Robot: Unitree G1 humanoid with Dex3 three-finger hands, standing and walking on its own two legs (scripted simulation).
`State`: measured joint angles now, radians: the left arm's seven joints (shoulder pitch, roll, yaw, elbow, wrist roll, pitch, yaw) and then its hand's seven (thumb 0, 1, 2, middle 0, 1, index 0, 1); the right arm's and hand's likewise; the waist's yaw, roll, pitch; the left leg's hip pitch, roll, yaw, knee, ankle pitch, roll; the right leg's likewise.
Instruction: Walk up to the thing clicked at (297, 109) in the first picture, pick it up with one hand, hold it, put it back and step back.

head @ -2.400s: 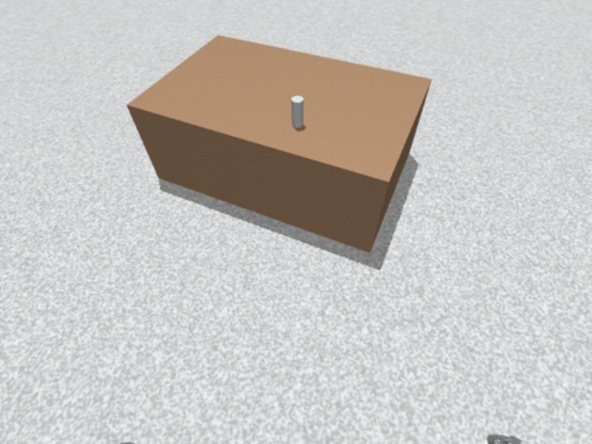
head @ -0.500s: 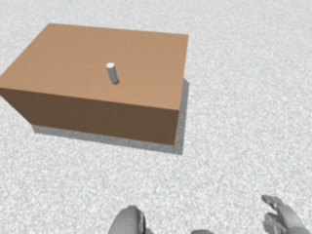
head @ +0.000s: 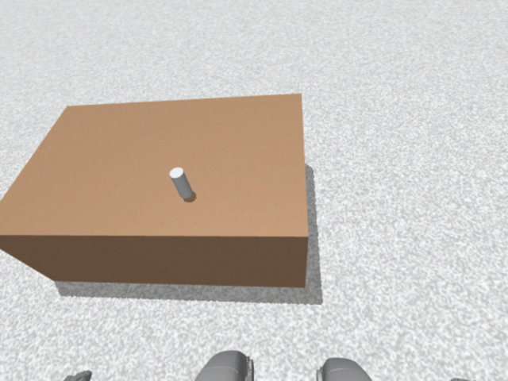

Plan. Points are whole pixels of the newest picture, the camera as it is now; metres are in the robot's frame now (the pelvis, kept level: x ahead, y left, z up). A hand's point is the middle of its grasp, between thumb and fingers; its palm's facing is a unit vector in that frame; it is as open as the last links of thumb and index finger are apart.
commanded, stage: walk up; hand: left
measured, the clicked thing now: (181, 183) +0.70 +0.29 -0.28
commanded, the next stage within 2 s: none
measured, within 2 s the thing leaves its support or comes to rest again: neither
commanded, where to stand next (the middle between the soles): +0.21 +0.13 m, yaw -6 degrees
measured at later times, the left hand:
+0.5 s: hand (58, 333) +0.22 +0.43 -0.13, palm faces -0.13 -0.88 -0.45, open 7.3 cm
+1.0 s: hand (89, 301) +0.28 +0.38 -0.13, palm faces -0.15 -0.94 -0.32, open 7.3 cm
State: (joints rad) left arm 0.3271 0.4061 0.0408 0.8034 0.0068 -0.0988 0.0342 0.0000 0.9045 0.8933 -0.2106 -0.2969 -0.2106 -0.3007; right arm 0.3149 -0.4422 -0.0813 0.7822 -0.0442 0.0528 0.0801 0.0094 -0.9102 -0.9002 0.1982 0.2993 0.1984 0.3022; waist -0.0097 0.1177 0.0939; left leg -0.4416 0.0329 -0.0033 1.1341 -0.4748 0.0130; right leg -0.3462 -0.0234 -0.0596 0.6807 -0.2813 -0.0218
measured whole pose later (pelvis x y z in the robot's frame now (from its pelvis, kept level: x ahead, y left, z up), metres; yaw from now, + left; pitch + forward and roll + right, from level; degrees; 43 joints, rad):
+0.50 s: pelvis +0.12 +0.15 +0.00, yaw -5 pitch -3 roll -1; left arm 0.27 0.44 0.05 0.88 0.01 -0.06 0.02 0.00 0.91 0.89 -0.21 -0.30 -0.21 -0.30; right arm 0.35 -0.41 -0.05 0.81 -0.02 -0.02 0.04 0.00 -0.91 -0.90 0.20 0.30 0.20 0.30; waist -0.03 0.01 0.11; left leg -0.30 0.04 0.11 0.70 -0.35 0.04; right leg -0.50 -0.03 -0.06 0.92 -0.39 -0.03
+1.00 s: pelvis +0.15 +0.15 +0.02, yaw -7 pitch -3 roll +0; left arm 0.08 0.35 -0.01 1.06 0.00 -0.01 -0.01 0.00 0.91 0.89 -0.21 -0.30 -0.21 -0.30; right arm 0.11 -0.37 0.00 1.04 -0.01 -0.04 0.00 0.01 -0.91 -0.90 0.20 0.30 0.20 0.30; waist 0.01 -0.02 0.08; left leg -0.14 0.01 0.14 0.50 -0.30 0.03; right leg -0.26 0.00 0.00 0.50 -0.19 -0.01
